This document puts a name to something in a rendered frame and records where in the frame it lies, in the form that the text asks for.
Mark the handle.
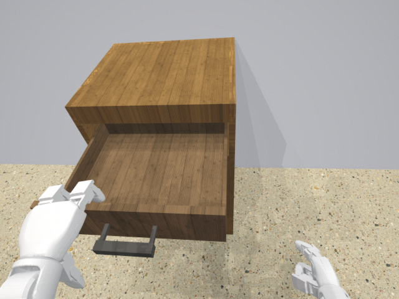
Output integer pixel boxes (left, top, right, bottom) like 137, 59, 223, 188
92, 224, 158, 258

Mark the right robot forearm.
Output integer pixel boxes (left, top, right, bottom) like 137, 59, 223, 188
318, 284, 350, 299

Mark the right robot hand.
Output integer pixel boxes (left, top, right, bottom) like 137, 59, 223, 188
292, 240, 340, 298

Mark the left robot forearm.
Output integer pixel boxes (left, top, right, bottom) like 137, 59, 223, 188
0, 257, 63, 299

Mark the left robot hand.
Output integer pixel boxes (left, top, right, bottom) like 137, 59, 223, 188
19, 180, 105, 288

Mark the drawer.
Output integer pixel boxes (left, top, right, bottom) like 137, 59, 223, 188
30, 123, 228, 242

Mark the cabinet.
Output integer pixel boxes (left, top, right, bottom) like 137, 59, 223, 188
65, 37, 236, 235

